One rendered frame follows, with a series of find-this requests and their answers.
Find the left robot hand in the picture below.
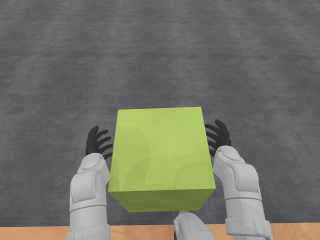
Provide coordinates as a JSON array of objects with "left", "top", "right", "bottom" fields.
[{"left": 85, "top": 126, "right": 113, "bottom": 160}]

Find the right robot forearm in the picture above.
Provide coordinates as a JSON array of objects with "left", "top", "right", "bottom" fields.
[{"left": 212, "top": 145, "right": 274, "bottom": 240}]

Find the right robot hand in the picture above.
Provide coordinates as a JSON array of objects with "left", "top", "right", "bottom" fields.
[{"left": 204, "top": 119, "right": 232, "bottom": 157}]

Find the left robot forearm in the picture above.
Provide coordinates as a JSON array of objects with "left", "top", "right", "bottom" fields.
[{"left": 65, "top": 153, "right": 111, "bottom": 240}]

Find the robot right thigh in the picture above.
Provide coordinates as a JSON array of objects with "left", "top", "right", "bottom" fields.
[{"left": 173, "top": 212, "right": 216, "bottom": 240}]

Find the carton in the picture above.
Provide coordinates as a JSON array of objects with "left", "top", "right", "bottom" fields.
[{"left": 108, "top": 106, "right": 216, "bottom": 213}]

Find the robot right shin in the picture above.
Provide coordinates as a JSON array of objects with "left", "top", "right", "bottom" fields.
[{"left": 178, "top": 210, "right": 189, "bottom": 216}]

